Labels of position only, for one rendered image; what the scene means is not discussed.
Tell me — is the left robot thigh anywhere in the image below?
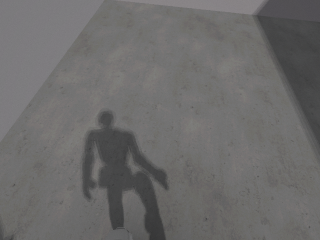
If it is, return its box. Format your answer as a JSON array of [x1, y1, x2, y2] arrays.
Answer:
[[104, 229, 133, 240]]

